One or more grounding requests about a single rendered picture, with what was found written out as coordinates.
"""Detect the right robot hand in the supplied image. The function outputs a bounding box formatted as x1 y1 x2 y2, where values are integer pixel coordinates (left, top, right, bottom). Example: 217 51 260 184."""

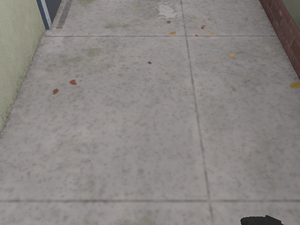
240 215 284 225

